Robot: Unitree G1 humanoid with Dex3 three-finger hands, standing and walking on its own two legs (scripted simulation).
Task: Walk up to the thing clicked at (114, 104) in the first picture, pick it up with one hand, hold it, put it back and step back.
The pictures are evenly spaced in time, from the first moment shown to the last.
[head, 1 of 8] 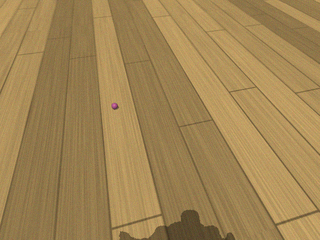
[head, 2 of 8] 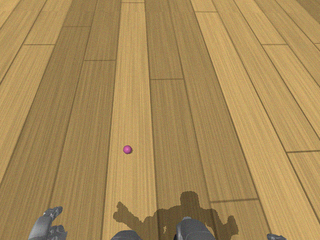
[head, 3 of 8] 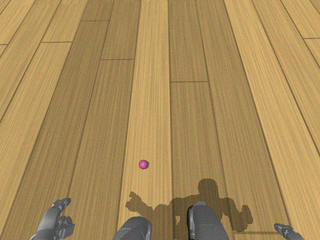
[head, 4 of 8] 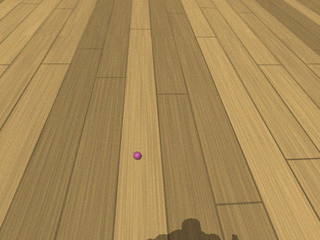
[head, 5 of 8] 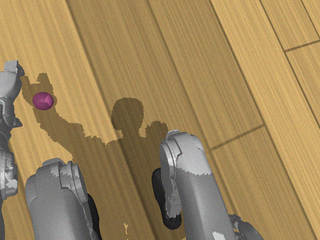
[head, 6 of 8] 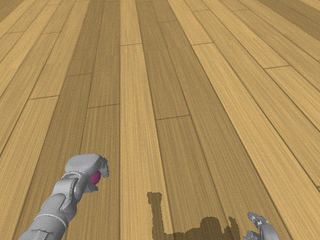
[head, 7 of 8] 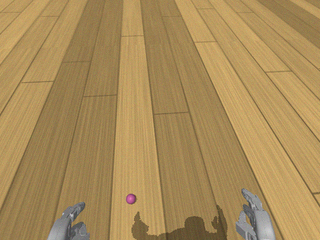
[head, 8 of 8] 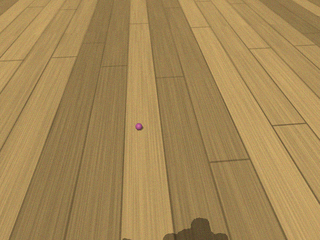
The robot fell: no
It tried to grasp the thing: yes
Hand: left
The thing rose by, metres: 0.69
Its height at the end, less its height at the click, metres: +0.00
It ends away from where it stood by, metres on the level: 0.01
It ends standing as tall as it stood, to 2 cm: yes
